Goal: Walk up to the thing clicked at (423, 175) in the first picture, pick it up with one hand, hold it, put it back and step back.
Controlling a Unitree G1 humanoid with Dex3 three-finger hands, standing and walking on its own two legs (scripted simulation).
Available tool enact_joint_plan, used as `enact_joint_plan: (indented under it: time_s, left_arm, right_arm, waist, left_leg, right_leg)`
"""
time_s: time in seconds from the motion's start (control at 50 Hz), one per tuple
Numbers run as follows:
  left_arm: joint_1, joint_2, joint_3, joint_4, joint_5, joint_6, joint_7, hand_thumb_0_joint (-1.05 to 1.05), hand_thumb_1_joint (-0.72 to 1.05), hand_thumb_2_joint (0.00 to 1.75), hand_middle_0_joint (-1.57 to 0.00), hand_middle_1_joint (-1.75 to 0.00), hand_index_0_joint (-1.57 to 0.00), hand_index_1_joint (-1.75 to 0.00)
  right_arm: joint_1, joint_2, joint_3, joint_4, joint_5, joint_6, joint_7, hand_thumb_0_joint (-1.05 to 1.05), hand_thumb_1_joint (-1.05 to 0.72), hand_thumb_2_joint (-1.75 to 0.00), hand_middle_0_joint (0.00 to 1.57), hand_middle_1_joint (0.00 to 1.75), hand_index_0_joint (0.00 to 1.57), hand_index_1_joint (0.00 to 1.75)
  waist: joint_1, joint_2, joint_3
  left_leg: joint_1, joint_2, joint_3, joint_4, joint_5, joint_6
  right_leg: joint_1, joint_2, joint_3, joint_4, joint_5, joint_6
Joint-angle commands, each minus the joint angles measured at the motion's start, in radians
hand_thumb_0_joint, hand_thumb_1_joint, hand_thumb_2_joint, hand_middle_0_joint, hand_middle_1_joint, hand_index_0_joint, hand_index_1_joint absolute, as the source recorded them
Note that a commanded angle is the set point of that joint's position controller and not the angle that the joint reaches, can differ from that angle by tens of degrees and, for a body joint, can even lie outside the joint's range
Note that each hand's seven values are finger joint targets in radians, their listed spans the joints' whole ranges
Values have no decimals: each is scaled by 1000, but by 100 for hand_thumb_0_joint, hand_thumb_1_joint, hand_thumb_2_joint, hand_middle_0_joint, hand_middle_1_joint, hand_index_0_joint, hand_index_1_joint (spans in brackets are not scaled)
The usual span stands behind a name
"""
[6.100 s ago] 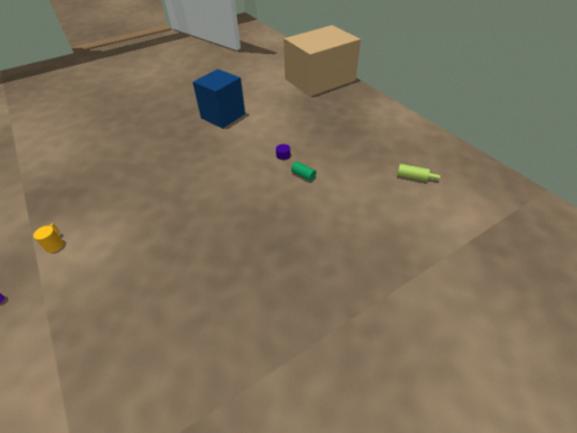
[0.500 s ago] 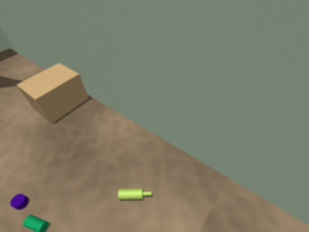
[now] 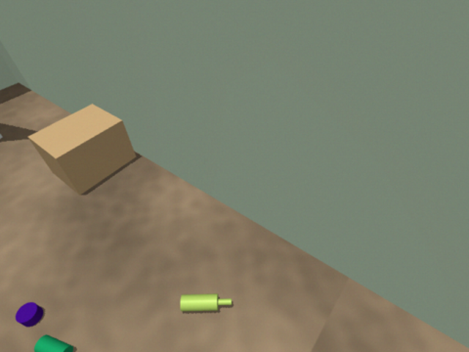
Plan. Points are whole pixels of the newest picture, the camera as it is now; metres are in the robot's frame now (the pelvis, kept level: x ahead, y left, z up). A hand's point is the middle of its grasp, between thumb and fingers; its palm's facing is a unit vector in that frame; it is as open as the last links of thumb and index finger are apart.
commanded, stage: walk up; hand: left
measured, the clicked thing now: (206, 302) +0.50 +0.17 -0.74
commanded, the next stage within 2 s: none
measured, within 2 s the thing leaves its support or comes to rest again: neither
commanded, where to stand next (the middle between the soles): +0.09 +0.00 m, yaw -2 degrees
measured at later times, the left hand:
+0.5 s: hand out of the picture +0.11 +0.33 -0.19, palm faces +0.01 -0.92 -0.38, open 7.4 cm
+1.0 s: hand out of the picture +0.01 +0.29 -0.15, palm faces -0.07 -0.92 -0.38, open 7.4 cm
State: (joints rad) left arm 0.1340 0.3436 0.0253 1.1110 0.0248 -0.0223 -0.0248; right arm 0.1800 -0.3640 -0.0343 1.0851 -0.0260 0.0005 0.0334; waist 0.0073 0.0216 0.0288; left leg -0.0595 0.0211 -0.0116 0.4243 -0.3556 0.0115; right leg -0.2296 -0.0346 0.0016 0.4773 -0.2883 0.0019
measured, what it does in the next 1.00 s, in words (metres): steps on the spot: left foot, then right foot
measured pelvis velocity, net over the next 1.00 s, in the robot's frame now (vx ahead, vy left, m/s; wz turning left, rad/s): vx -0.01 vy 0.01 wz -0.11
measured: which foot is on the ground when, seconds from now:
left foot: down 0.00-0.12, up 0.14-0.38, down 0.40-0.88, up 0.90-1.00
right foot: down 0.00-0.42, up 0.44-0.82, down 0.84-1.00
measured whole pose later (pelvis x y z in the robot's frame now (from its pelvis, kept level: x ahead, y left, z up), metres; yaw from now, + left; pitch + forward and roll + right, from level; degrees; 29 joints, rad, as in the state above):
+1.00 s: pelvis -0.01 +0.01 -0.01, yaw -6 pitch -2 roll +1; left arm 0.35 0.39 0.10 0.89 0.07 0.08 -0.06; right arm 0.30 -0.45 -0.08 0.91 0.00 0.02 -0.05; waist 0.07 -0.01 0.05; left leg -0.52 -0.04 -0.07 1.08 -0.42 0.00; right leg -0.22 -0.01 0.02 0.62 -0.38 -0.04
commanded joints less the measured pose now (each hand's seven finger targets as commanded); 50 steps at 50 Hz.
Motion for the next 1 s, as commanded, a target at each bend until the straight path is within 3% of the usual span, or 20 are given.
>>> enact_joint_plan:
  time_s: [0.0, 0.06, 0.08, 0.1, 0.14, 0.3, 0.34, 0.38, 0.42, 0.44, 0.46, 0.54, 0.7, 0.76, 0.8, 0.82, 0.86, 0.88, 0.94, 0.98]
  left_arm:
    - [-41, 211, 58, -116, 7, -24, 8, 0, 90, 90, -20, -30, -20, -30]
    - [66, 213, 65, -120, 2, -46, 18, 0, 90, 90, -20, -30, -20, -30]
    - [159, 257, 81, -99, 1, -51, 24, 0, 90, 90, -20, -30, -20, -30]
    - [263, 356, 111, -83, 5, -61, 29, 0, 90, 90, -20, -30, -20, -30]
    - [212, 396, 116, -142, 6, -66, 35, 0, 90, 90, -20, -30, -20, -30]
    - [60, 275, 62, -253, -6, -45, 63, 0, 90, 90, -20, -30, -20, -30]
    - [8, 277, 52, -274, -25, -19, 63, 0, 90, 90, -20, -30, -20, -30]
    - [21, 231, 42, -297, -43, 21, 59, 0, 90, 90, -20, -30, -20, -30]
    - [129, 189, 46, -297, -54, 64, 68, 0, 90, 90, -20, -30, -20, -30]
    - [184, 228, 56, -274, -49, 88, 78, 0, 90, 90, -20, -30, -20, -30]
    - [191, 255, 58, -253, -45, 98, 78, 0, 90, 90, -20, -30, -20, -30]
    - [221, 255, 83, -240, -33, 118, 49, 0, 90, 90, -20, -30, -20, -30]
    - [165, 260, 109, -303, 12, 99, -6, 0, 90, 90, -20, -30, -20, -30]
    - [268, 263, 124, -265, 18, 95, -27, 0, 90, 90, -20, -30, -20, -30]
    - [379, 245, 137, -217, 23, 92, -37, 0, 90, 90, -20, -30, -20, -30]
    - [382, 261, 147, -213, 34, 89, -40, 0, 90, 90, -20, -30, -20, -30]
    - [216, 402, 165, -321, 54, 88, -33, 0, 90, 90, -20, -30, -20, -30]
    - [91, 413, 162, -377, 51, 83, -30, 0, 90, 90, -20, -30, -20, -30]
    - [19, 257, 127, -360, 45, 57, -5, 0, 90, 90, -20, -30, -20, -30]
    - [119, 308, 143, -349, 39, 37, -11, 0, 90, 90, -20, -30, -20, -30]
  right_arm:
    - [-6, -256, -70, -101, -7, -13, -5, 0, -90, -90, 20, 30, 20, 30]
    - [-46, -236, -68, -158, -2, -19, -6, 0, -90, -90, 20, 30, 20, 30]
    - [-70, -208, -60, -190, 6, -19, -2, 0, -90, -90, 20, 30, 20, 30]
    - [-62, -171, -52, -218, 4, -17, 0, 0, -90, -90, 20, 30, 20, 30]
    - [-33, -223, -70, -227, -8, -9, -13, 0, -90, -90, 20, 30, 20, 30]
    - [46, -165, -76, -219, 17, 14, -7, 0, -90, -90, 20, 30, 20, 30]
    - [70, -165, -83, -199, 26, 11, -15, 0, -90, -90, 20, 30, 20, 30]
    - [113, -225, -100, -197, 22, 8, -33, 0, -90, -90, 20, 30, 20, 30]
    - [78, -322, -114, -248, 16, 6, -51, 0, -90, -90, 20, 30, 20, 30]
    - [43, -384, -129, -258, 24, 10, -56, 0, -90, -90, 20, 30, 20, 30]
    - [-4, -360, -130, -276, 27, 14, -61, 0, -90, -90, 20, 30, 20, 30]
    - [-63, -294, -114, -314, 21, 0, -79, 0, -90, -90, 20, 30, 20, 30]
    - [28, -327, -129, -316, -8, -25, -85, 0, -90, -90, 20, 30, 20, 30]
    - [-19, -357, -128, -338, -21, -13, -81, 0, -90, -90, 20, 30, 20, 30]
    - [-55, -349, -121, -344, -24, -1, -83, 0, -90, -90, 20, 30, 20, 30]
    - [-45, -305, -108, -345, -21, 3, -86, 0, -90, -90, 20, 30, 20, 30]
    - [-91, -241, -93, -350, 13, 2, -106, 0, -90, -90, 20, 30, 20, 30]
    - [-64, -303, -118, -335, 14, -4, -111, 0, -90, -90, 20, 30, 20, 30]
    - [123, -233, -87, -241, 35, -19, -87, 0, -90, -90, 20, 30, 20, 30]
    - [137, -248, -79, -255, 28, -29, -71, 0, -90, -90, 20, 30, 20, 30]
  waist:
    - [-5, 99, 160]
    - [39, 40, 83]
    - [76, -49, 56]
    - [104, -259, 34]
    - [66, -129, 82]
    - [-8, -172, -14]
    - [-44, -179, -32]
    - [-70, -88, -44]
    - [-33, 150, -106]
    - [-32, 177, -129]
    - [-10, 139, -92]
    - [27, 88, -79]
    - [-23, 153, -86]
    - [17, 202, -58]
    - [73, 168, -23]
    - [77, 65, 19]
    - [114, -307, 151]
    - [58, -213, 203]
    - [-22, -122, 131]
    - [22, -186, 53]
  left_leg:
    - [-192, 165, -213, -211, -311, 141]
    - [-169, 125, -110, 5, 96, 124]
    - [-293, 52, -39, 176, 98, 85]
    - [-480, -72, 31, 460, -120, 37]
    - [-545, 0, -86, 568, -236, 37]
    - [-221, 32, -4, 291, 37, -2]
    - [-102, -16, 43, 178, 237, -3]
    - [-6, -2, 21, 67, 548, 15]
    - [-75, 333, -349, -28, 902, 179]
    - [-146, 427, -455, -51, 766, 275]
    - [-187, 402, -445, -56, 656, 281]
    - [-221, 244, -209, -28, 371, 151]
    - [-108, 295, -241, -71, -101, 193]
    - [-320, 301, -209, -104, -220, 178]
    - [-489, 246, -142, -67, -283, 112]
    - [-575, 164, -70, 36, -337, 49]
    - [-575, -107, 8, 616, -246, -22]
    - [-414, -37, -89, 738, -176, -10]
    - [-434, -96, -69, 748, -54, -2]
    - [-525, -62, -33, 648, -52, -20]
  right_leg:
    - [-83, 47, -39, 108, -123, -27]
    - [65, 41, -35, -48, 14, -39]
    - [210, -34, 111, -129, 12, -71]
    - [346, -223, 443, -246, 1, -146]
    - [276, -394, 595, -232, 130, -286]
    - [50, -182, 72, -1, 742, -177]
    - [-37, -142, 35, 104, 670, -137]
    - [-142, -42, 6, 294, 362, -69]
    - [-168, 111, 58, 635, -365, -14]
    - [-126, 104, 134, 773, -414, -21]
    - [-142, 86, 152, 852, -367, -25]
    - [-194, 103, 198, 895, -172, -22]
    - [-196, 44, 117, 454, -284, 8]
    - [3, 38, 15, 259, -362, -37]
    - [150, 54, -45, 95, -207, -62]
    - [167, 53, 3, 23, -199, -81]
    - [-272, -298, 584, -346, -667, -246]
    - [-477, -362, 620, -369, -693, -297]
    - [-189, -116, 208, -206, -172, -195]
    - [35, -111, 245, -209, -333, -186]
